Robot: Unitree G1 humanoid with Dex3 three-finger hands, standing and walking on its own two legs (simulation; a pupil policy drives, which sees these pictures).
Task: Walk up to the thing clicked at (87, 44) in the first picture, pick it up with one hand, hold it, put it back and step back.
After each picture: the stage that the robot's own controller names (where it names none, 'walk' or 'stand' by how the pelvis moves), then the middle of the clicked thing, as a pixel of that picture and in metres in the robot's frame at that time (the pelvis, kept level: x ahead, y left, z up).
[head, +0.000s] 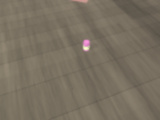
stand; (86, 45) +1.28 -0.07 -0.72
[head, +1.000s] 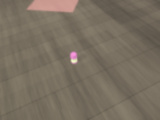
walk; (73, 57) +1.14 +0.17 -0.70
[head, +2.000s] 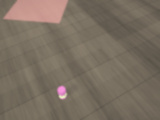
walk; (62, 92) +0.65 +0.22 -0.71
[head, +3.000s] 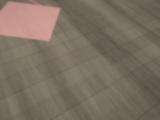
walk; out of the picture +0.37 +0.13 -0.70
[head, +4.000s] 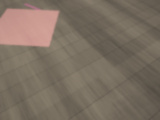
stand; out of the picture +0.29 +0.18 -0.72
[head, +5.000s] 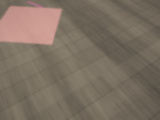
stand; out of the picture +0.31 +0.16 -0.73
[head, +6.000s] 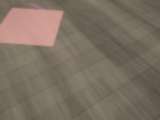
stand; out of the picture +0.30 +0.16 -0.73
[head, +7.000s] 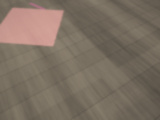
stand; out of the picture +0.30 +0.16 -0.73
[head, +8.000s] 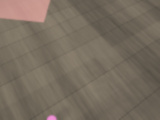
go down; out of the picture +0.32 +0.16 -0.69
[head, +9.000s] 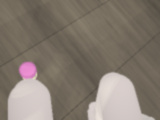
go down; (28, 72) +0.39 +0.18 -0.29
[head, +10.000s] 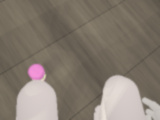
close in; (37, 74) +0.39 +0.17 -0.31
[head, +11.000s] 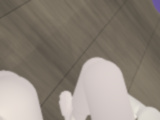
close in; out of the picture +0.39 +0.21 -0.22
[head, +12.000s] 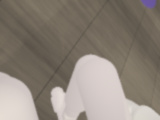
close; out of the picture +0.38 +0.22 -0.22
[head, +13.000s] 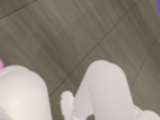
lift; out of the picture +0.34 +0.21 -0.20
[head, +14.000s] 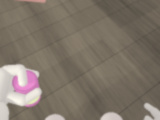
lift; (28, 89) +0.31 +0.18 +0.00
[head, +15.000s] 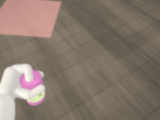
hold; (33, 88) +0.32 +0.17 +0.01
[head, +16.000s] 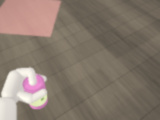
hold; (36, 92) +0.31 +0.17 -0.01
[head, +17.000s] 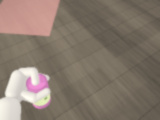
hold; (39, 91) +0.32 +0.15 -0.01
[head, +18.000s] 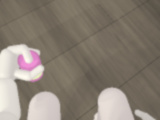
crouch; (31, 66) +0.39 +0.16 -0.09
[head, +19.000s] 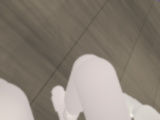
lower; out of the picture +0.42 +0.25 -0.23
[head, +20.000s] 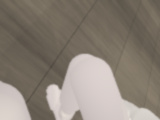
lower; out of the picture +0.43 +0.25 -0.23
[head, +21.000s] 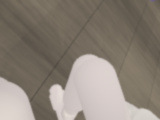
lower; out of the picture +0.42 +0.24 -0.23
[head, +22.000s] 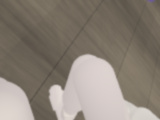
lower; out of the picture +0.42 +0.24 -0.23
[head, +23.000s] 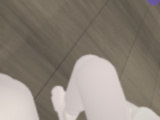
loosen; out of the picture +0.40 +0.21 -0.23
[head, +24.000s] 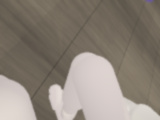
withdraw; out of the picture +0.40 +0.21 -0.23
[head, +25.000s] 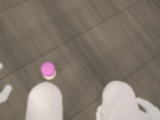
walk; (48, 71) +0.42 +0.15 -0.37
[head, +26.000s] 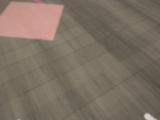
stand; out of the picture +0.34 +0.13 -0.66
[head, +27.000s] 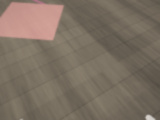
stand; out of the picture +0.34 +0.14 -0.67
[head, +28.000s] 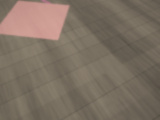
stand; out of the picture +0.34 +0.13 -0.70
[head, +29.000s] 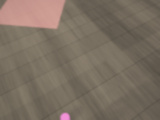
walk; (65, 119) +0.38 +0.12 -0.71
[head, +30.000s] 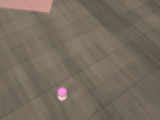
walk; (62, 94) +0.53 +0.10 -0.71
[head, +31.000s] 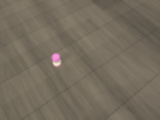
walk; (56, 60) +0.82 +0.23 -0.69
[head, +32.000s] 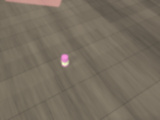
stand; (64, 60) +0.99 +0.15 -0.71
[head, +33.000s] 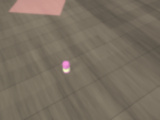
stand; (66, 67) +0.99 +0.15 -0.73
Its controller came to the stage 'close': yes
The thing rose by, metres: 0.71
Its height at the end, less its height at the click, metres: +0.00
